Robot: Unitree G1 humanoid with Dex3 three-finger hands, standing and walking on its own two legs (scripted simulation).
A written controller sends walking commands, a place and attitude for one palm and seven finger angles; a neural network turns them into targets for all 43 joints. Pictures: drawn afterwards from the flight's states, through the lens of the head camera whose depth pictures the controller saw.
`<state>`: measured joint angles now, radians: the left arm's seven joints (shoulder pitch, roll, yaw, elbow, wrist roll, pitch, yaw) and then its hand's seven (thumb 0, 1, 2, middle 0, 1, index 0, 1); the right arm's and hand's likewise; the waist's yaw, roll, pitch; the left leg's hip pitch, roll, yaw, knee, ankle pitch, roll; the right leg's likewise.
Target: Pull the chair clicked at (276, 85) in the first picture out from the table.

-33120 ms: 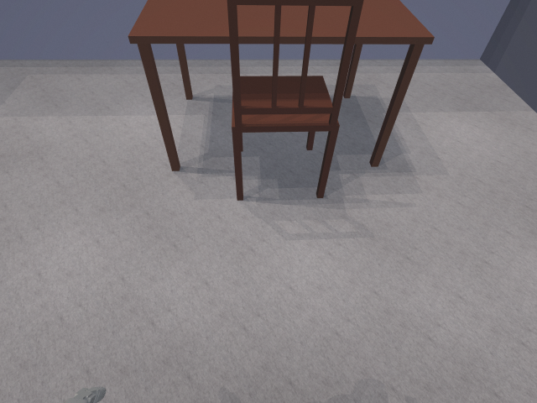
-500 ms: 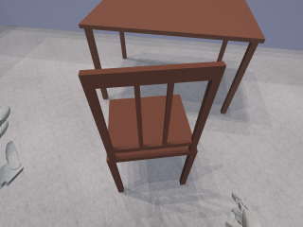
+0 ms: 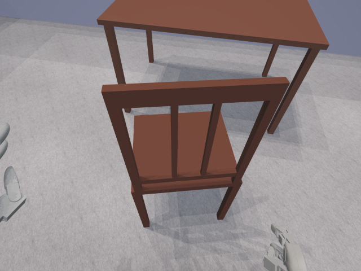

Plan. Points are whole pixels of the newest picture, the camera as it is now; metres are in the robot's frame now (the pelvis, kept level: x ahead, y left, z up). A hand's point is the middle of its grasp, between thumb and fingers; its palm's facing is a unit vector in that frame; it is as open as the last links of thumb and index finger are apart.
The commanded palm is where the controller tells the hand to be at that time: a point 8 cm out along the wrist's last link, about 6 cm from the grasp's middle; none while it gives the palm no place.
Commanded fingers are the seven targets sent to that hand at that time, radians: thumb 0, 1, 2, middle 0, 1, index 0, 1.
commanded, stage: let the arm hang, fingers relaxed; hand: left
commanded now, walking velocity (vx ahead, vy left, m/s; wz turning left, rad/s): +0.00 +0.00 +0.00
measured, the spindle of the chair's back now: (174, 146) +0.46 +0.05 -0.06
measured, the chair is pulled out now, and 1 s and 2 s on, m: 0.54 0.54 0.54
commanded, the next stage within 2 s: look to check the result in 1.20 s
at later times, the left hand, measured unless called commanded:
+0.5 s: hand out of the picture +0.02 +0.18 -0.17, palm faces +0.03 -0.98 -0.22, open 6.8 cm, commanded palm none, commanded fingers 0.00 0.90 0.90 -0.20 -0.30 -0.20 -0.30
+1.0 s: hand out of the picture +0.02 +0.17 -0.17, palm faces +0.00 -0.97 -0.23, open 7.2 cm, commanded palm none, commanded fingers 0.00 0.90 0.90 -0.20 -0.30 -0.20 -0.30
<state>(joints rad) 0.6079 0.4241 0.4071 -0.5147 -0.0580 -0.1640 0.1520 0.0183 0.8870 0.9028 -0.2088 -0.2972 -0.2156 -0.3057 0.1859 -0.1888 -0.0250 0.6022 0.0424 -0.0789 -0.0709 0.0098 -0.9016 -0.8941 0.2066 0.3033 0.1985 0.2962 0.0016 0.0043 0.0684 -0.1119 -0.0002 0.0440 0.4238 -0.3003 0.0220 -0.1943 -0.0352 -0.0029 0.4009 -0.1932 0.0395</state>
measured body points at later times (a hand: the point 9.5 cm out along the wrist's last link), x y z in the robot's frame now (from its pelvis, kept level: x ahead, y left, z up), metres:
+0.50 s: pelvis +0.00 +0.00 +0.00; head +0.03 +0.00 +0.45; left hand +0.02 +0.23 -0.16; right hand +0.01 -0.24 -0.16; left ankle -0.05 +0.10 -0.74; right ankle +0.01 -0.15 -0.74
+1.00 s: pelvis +0.00 +0.00 +0.00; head +0.02 -0.02 +0.45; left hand +0.02 +0.22 -0.15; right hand -0.03 -0.20 -0.17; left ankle -0.05 +0.10 -0.74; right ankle +0.01 -0.15 -0.74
